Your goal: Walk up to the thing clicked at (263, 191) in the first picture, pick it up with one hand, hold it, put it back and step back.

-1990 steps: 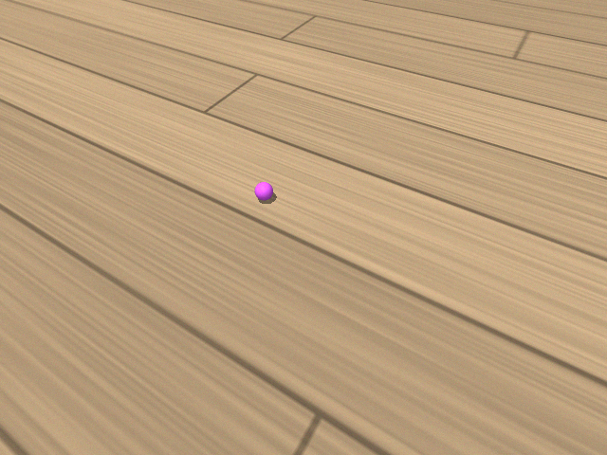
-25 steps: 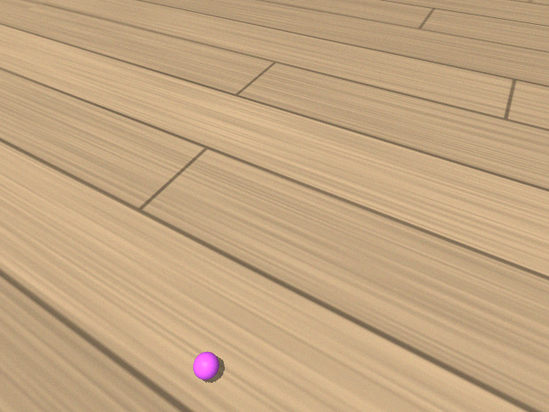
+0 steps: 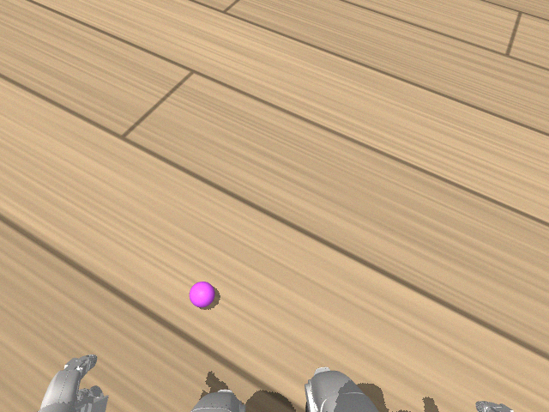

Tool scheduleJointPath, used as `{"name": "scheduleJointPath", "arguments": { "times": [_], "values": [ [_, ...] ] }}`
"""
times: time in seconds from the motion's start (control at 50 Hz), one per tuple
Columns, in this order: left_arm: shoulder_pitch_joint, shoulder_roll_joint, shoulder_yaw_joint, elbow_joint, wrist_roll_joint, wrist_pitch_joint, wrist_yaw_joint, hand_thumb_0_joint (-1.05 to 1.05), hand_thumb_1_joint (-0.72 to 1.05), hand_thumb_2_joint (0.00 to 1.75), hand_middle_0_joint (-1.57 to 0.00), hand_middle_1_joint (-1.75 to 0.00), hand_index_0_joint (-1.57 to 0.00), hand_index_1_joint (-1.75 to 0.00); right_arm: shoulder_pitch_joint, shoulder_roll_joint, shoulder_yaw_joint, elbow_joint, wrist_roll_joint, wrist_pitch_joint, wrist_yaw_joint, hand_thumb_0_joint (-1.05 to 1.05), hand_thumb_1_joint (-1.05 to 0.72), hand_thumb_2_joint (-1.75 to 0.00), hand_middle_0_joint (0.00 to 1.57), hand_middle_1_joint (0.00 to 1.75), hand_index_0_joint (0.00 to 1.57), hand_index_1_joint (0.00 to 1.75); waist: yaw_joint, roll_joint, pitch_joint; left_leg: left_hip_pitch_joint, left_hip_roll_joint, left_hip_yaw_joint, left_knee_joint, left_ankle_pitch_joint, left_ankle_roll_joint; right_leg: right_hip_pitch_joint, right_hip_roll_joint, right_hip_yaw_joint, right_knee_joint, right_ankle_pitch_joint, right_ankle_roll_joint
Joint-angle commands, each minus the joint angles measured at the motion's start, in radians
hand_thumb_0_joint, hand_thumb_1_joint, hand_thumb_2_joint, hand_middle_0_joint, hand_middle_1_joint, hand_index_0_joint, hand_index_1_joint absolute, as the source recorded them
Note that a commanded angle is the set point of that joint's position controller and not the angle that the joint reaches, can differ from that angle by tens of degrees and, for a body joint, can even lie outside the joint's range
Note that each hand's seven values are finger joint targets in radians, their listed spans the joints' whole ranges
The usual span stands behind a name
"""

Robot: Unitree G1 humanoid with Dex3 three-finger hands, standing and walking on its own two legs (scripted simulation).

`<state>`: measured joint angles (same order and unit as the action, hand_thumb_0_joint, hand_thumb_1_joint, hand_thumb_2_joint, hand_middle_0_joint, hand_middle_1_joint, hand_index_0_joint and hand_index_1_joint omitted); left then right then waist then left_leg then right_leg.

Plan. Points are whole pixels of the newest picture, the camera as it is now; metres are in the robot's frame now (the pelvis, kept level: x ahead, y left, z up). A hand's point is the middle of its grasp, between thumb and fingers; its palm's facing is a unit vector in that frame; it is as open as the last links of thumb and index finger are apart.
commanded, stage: step back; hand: left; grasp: from above
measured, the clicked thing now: (202, 294) +0.48 +0.21 -0.71
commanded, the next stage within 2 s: none
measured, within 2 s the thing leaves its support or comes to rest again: neither
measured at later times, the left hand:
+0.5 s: hand out of the picture -0.01 +0.25 -0.13, palm faces -0.06 -0.91 -0.41, open 7.4 cm
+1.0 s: hand out of the picture -0.17 +0.29 -0.15, palm faces -0.01 -0.94 -0.35, open 7.4 cm
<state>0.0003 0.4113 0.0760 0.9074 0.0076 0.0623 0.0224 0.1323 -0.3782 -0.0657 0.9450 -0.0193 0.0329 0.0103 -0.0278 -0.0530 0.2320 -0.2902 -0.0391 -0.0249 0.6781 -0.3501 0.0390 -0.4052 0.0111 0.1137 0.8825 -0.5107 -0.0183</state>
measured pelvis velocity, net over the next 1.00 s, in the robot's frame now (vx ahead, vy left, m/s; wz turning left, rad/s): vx -0.26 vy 0.02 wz -0.03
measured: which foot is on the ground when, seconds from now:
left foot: down 0.00-0.38, up 0.40-0.70, down 0.72-1.00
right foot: up 0.00-0.32, down 0.34-0.76, up 0.78-1.00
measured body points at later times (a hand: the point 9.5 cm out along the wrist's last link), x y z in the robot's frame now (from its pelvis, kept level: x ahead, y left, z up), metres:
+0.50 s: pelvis -0.11 -0.01 +0.01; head -0.06 -0.04 +0.45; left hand +0.00 +0.29 -0.10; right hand -0.02 -0.33 -0.12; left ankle -0.09 +0.12 -0.65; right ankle -0.09 -0.13 -0.72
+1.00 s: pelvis -0.26 +0.02 +0.01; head -0.21 +0.06 +0.46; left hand -0.17 +0.34 -0.13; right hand -0.15 -0.28 -0.08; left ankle -0.21 +0.12 -0.72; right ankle -0.32 -0.14 -0.62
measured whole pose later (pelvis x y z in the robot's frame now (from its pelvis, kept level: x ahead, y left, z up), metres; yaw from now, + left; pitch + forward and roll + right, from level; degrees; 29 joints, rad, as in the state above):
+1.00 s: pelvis -0.26 +0.02 +0.01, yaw -2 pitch -2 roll -2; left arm 0.19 0.41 0.09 0.83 0.02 0.07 0.02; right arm 0.12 -0.34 -0.03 0.85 -0.03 0.02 -0.01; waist 0.02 -0.06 0.17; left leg -0.31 0.01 -0.01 0.55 -0.21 0.04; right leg -0.42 0.11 0.17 1.20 -0.47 0.02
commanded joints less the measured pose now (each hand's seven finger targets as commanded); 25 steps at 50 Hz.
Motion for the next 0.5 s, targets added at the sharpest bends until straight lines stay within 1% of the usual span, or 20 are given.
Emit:
{"name": "scheduleJointPath", "arguments": {
  "times": [0.0, 0.02, 0.04, 0.06, 0.08, 0.12, 0.18, 0.2, 0.24, 0.26, 0.3, 0.32, 0.34, 0.36, 0.38, 0.4, 0.42, 0.44, 0.46, 0.48],
  "values": [
    [0.056, 0.152, 0.031, -0.063, -0.008, -0.011, 0.024, 0.00, 0.90, 0.90, -0.20, -0.30, -0.20, -0.30, -0.022, -0.286, -0.069, -0.115, -0.003, -0.028, -0.036, 0.00, -0.90, -0.90, 0.20, 0.30, 0.20, 0.30, 0.004, 0.219, -0.305, 0.156, 0.320, -0.325, -0.218, 0.780, 0.190, -0.052, 0.081, 0.097, 0.312, -0.091, -0.022],
    [0.092, 0.161, 0.034, -0.058, -0.016, -0.009, 0.021, 0.00, 0.90, 0.90, -0.20, -0.30, -0.20, -0.30, -0.047, -0.263, -0.059, -0.126, -0.010, -0.028, -0.039, 0.00, -0.90, -0.90, 0.20, 0.30, 0.20, 0.30, 0.032, 0.203, -0.302, 0.162, 0.267, -0.241, -0.196, 0.772, 0.165, -0.067, 0.089, 0.095, 0.338, -0.043, -0.014],
    [0.117, 0.159, 0.038, -0.058, -0.016, -0.008, 0.019, 0.00, 0.90, 0.90, -0.20, -0.30, -0.20, -0.30, -0.041, -0.244, -0.054, -0.135, -0.008, -0.031, -0.042, 0.00, -0.90, -0.90, 0.20, 0.30, 0.20, 0.30, 0.043, 0.211, -0.311, 0.210, 0.266, -0.231, -0.181, 0.766, 0.173, -0.085, 0.082, 0.077, 0.342, -0.010, -0.008],
    [0.130, 0.161, 0.040, -0.059, -0.011, -0.009, 0.020, 0.00, 0.90, 0.90, -0.20, -0.30, -0.20, -0.30, -0.028, -0.230, -0.052, -0.139, -0.005, -0.031, -0.045, 0.00, -0.90, -0.90, 0.20, 0.30, 0.20, 0.30, 0.039, 0.192, -0.329, 0.251, 0.272, -0.229, -0.171, 0.761, 0.186, -0.095, 0.079, 0.068, 0.334, -0.001, 0.003],
    [0.110, 0.163, 0.042, -0.071, -0.006, -0.014, 0.019, 0.00, 0.90, 0.90, -0.20, -0.30, -0.20, -0.30, 0.010, -0.225, -0.051, -0.139, -0.005, -0.031, -0.046, 0.00, -0.90, -0.90, 0.20, 0.30, 0.20, 0.30, 0.017, 0.175, -0.328, 0.284, 0.268, -0.236, -0.156, 0.765, 0.186, -0.094, 0.074, 0.059, 0.286, -0.015, 0.015],
    [0.077, 0.154, 0.043, -0.091, 0.001, -0.021, 0.017, 0.00, 0.90, 0.90, -0.20, -0.30, -0.20, -0.30, 0.052, -0.222, -0.052, -0.133, -0.006, -0.030, -0.048, 0.00, -0.90, -0.90, 0.20, 0.30, 0.20, 0.30, -0.012, 0.169, -0.301, 0.297, 0.283, -0.252, -0.163, 0.749, 0.211, -0.095, 0.063, 0.048, 0.205, -0.026, 0.032],
    [0.088, 0.152, 0.045, -0.109, 0.002, -0.032, 0.011, 0.00, 0.90, 0.90, -0.20, -0.30, -0.20, -0.30, 0.070, -0.242, -0.055, -0.143, -0.004, -0.027, -0.050, 0.00, -0.90, -0.90, 0.20, 0.30, 0.20, 0.30, -0.026, 0.180, -0.289, 0.304, 0.301, -0.251, -0.157, 0.737, 0.231, -0.071, 0.044, 0.012, 0.067, -0.028, 0.037],
    [0.101, 0.146, 0.046, -0.106, 0.003, -0.033, 0.009, 0.00, 0.90, 0.90, -0.20, -0.30, -0.20, -0.30, 0.056, -0.248, -0.055, -0.148, -0.003, -0.026, -0.050, 0.00, -0.90, -0.90, 0.20, 0.30, 0.20, 0.30, -0.020, 0.191, -0.287, 0.290, 0.306, -0.247, -0.155, 0.708, 0.226, -0.045, 0.026, -0.010, 0.003, -0.022, 0.031],
    [0.137, 0.148, 0.052, -0.091, 0.006, -0.036, 0.001, 0.00, 0.90, 0.90, -0.20, -0.30, -0.20, -0.30, 0.018, -0.258, -0.052, -0.162, -0.003, -0.021, -0.045, 0.00, -0.90, -0.90, 0.20, 0.30, 0.20, 0.30, -0.007, 0.211, -0.285, 0.187, 0.288, -0.237, -0.167, 0.574, 0.201, 0.055, 0.014, -0.057, -0.114, 0.017, 0.020],
    [0.169, 0.143, 0.053, -0.080, 0.008, -0.039, -0.003, 0.00, 0.90, 0.90, -0.20, -0.30, -0.20, -0.30, -0.002, -0.266, -0.052, -0.167, -0.001, -0.020, -0.042, 0.00, -0.90, -0.90, 0.20, 0.30, 0.20, 0.30, 0.010, 0.218, -0.294, 0.144, 0.278, -0.222, -0.162, 0.505, 0.182, 0.111, 0.015, -0.074, -0.189, 0.072, 0.009],
    [0.257, 0.136, 0.057, -0.045, 0.014, -0.045, -0.008, 0.00, 0.90, 0.90, -0.20, -0.30, -0.20, -0.30, -0.038, -0.264, -0.049, -0.172, 0.010, -0.011, -0.036, 0.00, -0.90, -0.90, 0.20, 0.30, 0.20, 0.30, 0.049, 0.202, -0.315, 0.035, 0.239, -0.189, -0.125, 0.374, 0.124, 0.262, 0.014, -0.101, -0.390, 0.256, -0.021],
    [0.262, 0.162, 0.062, -0.047, 0.024, -0.050, -0.008, 0.00, 0.90, 0.90, -0.20, -0.30, -0.20, -0.30, -0.035, -0.237, -0.042, -0.168, 0.019, -0.010, -0.033, 0.00, -0.90, -0.90, 0.20, 0.30, 0.20, 0.30, 0.047, 0.138, -0.329, -0.041, 0.189, -0.162, -0.078, 0.274, 0.072, 0.317, -0.038, -0.013, -0.429, 0.316, -0.050],
    [0.250, 0.219, 0.075, -0.064, 0.033, -0.056, -0.008, 0.00, 0.90, 0.90, -0.20, -0.30, -0.20, -0.30, -0.043, -0.205, -0.031, -0.178, 0.027, -0.010, -0.031, 0.00, -0.90, -0.90, 0.20, 0.30, 0.20, 0.30, 0.044, -0.036, -0.307, -0.189, 0.074, -0.093, 0.067, 0.097, 0.013, 0.331, -0.192, 0.229, -0.473, 0.373, -0.114],
    [0.184, 0.294, 0.090, -0.092, 0.020, -0.053, -0.012, 0.00, 0.90, 0.90, -0.20, -0.30, -0.20, -0.30, -0.046, -0.183, -0.030, -0.178, 0.024, -0.005, -0.039, 0.00, -0.90, -0.90, 0.20, 0.30, 0.20, 0.30, 0.059, -0.190, -0.238, -0.214, -0.078, -0.031, 0.300, -0.231, -0.028, 0.175, -0.370, 0.394, -0.573, 0.384, -0.261],
    [0.123, 0.313, 0.089, -0.136, 0.031, -0.058, -0.006, 0.00, 0.90, 0.90, -0.20, -0.30, -0.20, -0.30, -0.035, -0.211, -0.043, -0.160, 0.016, -0.001, -0.045, 0.00, -0.90, -0.90, 0.20, 0.30, 0.20, 0.30, 0.058, -0.182, -0.193, -0.137, -0.053, -0.114, 0.460, -0.275, -0.039, 0.025, -0.433, 0.480, -0.574, 0.447, -0.322],
    [0.095, 0.265, 0.086, -0.147, 0.026, -0.059, -0.003, 0.00, 0.90, 0.90, -0.20, -0.30, -0.20, -0.30, 0.004, -0.225, -0.046, -0.140, 0.018, -0.003, -0.039, 0.00, -0.90, -0.90, 0.20, 0.30, 0.20, 0.30, 0.035, -0.142, -0.169, -0.124, -0.043, -0.139, 0.500, -0.229, -0.037, 0.009, -0.406, 0.413, -0.569, 0.470, -0.303],
    [0.081, 0.221, 0.077, -0.152, 0.018, -0.061, -0.001, 0.00, 0.90, 0.90, -0.20, -0.30, -0.20, -0.30, 0.017, -0.221, -0.039, -0.125, 0.027, -0.002, -0.033, 0.00, -0.90, -0.90, 0.20, 0.30, 0.20, 0.30, 0.026, -0.080, -0.167, -0.131, -0.070, -0.159, 0.514, -0.174, -0.032, 0.049, -0.311, 0.269, -0.533, 0.543, -0.253],
    [0.040, 0.202, 0.071, -0.156, 0.020, -0.061, 0.002, 0.00, 0.90, 0.90, -0.20, -0.30, -0.20, -0.30, 0.044, -0.199, -0.035, -0.110, 0.028, 0.000, -0.034, 0.00, -0.90, -0.90, 0.20, 0.30, 0.20, 0.30, -0.001, -0.080, -0.166, -0.165, -0.102, -0.167, 0.536, -0.141, -0.032, 0.084, -0.250, 0.165, -0.513, 0.590, -0.204],
    [0.027, 0.194, 0.072, -0.164, 0.024, -0.059, 0.004, 0.00, 0.90, 0.90, -0.20, -0.30, -0.20, -0.30, 0.067, -0.190, -0.029, -0.105, 0.029, -0.002, -0.037, 0.00, -0.90, -0.90, 0.20, 0.30, 0.20, 0.30, -0.007, -0.088, -0.183, -0.186, -0.113, -0.156, 0.534, -0.125, -0.041, 0.127, -0.220, 0.117, -0.494, 0.593, -0.174],
    [0.041, 0.193, 0.072, -0.172, 0.025, -0.058, 0.003, 0.00, 0.90, 0.90, -0.20, -0.30, -0.20, -0.30, 0.067, -0.195, -0.025, -0.107, 0.025, -0.004, -0.040, 0.00, -0.90, -0.90, 0.20, 0.30, 0.20, 0.30, 0.008, -0.090, -0.194, -0.181, -0.111, -0.143, 0.542, -0.120, -0.050, 0.143, -0.216, 0.113, -0.479, 0.602, -0.175]
  ]
}}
